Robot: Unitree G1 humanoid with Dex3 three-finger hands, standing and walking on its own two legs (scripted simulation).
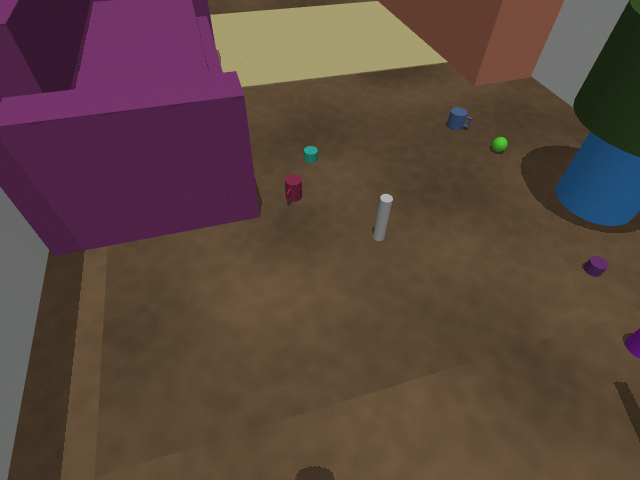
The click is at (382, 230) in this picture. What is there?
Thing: slim round
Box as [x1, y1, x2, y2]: [373, 194, 392, 240]
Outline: 388,194 383,194 380,196 373,237 376,240 381,240 384,237 392,201 392,197
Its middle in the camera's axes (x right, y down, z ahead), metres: +0.26 -0.09 +1.60
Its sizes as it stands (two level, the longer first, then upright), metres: 0.049 0.049 0.225
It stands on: the floor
